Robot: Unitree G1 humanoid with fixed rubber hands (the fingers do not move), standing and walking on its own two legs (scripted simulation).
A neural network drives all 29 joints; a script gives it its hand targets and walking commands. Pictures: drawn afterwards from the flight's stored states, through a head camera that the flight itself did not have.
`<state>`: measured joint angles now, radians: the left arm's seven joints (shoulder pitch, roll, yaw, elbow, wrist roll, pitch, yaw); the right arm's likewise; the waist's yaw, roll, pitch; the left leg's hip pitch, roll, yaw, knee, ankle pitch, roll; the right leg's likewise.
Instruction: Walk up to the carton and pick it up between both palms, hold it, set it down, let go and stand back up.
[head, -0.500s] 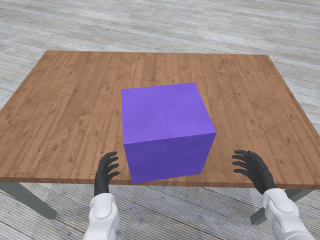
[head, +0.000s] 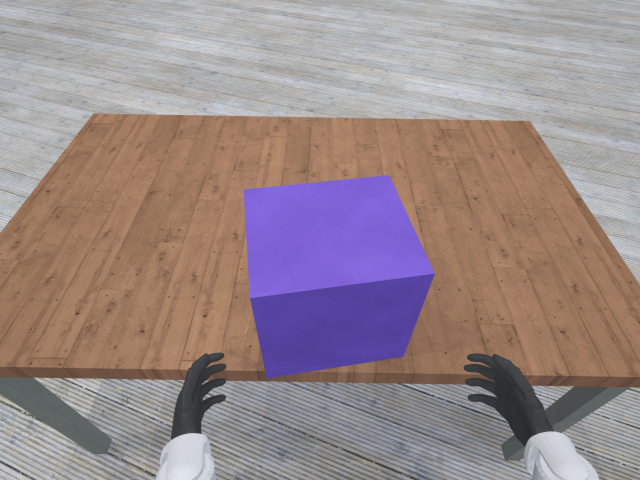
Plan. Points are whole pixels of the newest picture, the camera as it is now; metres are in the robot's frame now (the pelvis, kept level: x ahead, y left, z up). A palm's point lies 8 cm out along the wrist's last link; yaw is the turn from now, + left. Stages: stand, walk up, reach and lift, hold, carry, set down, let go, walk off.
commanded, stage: set down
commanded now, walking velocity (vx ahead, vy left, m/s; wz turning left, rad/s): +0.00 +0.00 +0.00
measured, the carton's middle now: (327, 277) +0.41 +0.02 -0.02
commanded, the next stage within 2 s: let go in 0.78 s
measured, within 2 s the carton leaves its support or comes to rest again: neither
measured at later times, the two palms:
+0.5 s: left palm (154, 453) +0.16 +0.23 -0.06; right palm (506, 448) +0.18 -0.21 -0.06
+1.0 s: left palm (137, 460) +0.15 +0.25 -0.08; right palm (494, 464) +0.17 -0.20 -0.07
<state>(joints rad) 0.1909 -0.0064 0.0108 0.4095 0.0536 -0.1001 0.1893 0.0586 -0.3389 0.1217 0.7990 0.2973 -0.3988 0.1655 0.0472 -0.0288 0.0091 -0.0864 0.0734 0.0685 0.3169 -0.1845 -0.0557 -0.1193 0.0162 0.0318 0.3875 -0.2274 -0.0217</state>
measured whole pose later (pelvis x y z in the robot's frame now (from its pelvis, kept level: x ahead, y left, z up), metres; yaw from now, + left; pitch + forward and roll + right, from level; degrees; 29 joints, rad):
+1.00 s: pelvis +0.01 +0.02 +0.00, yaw +1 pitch -4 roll +0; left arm 0.20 0.18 0.02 0.51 0.02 0.12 0.01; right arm 0.17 -0.19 -0.01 0.73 -0.01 -0.21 0.02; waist 0.01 -0.01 0.06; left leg -0.05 0.05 0.06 0.33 -0.21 -0.03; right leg -0.03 -0.01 0.02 0.32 -0.21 0.01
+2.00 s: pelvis -0.04 +0.04 -0.01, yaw +4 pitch -3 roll -1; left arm 0.33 0.28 0.00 0.74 0.02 -0.01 0.00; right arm 0.41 -0.27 -0.01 0.71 -0.01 -0.03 0.01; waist -0.01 0.00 0.00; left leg -0.25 0.03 0.02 0.53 -0.23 0.00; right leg -0.21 -0.04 -0.01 0.49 -0.23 0.04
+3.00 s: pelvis -0.03 +0.03 -0.01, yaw +4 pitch -2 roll +0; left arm 0.34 0.28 -0.01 0.74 0.01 -0.01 0.00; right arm 0.40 -0.28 0.00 0.70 -0.01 -0.01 0.00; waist 0.00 0.00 0.00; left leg -0.26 0.02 0.01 0.55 -0.25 0.00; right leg -0.22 -0.04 -0.02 0.52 -0.27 0.03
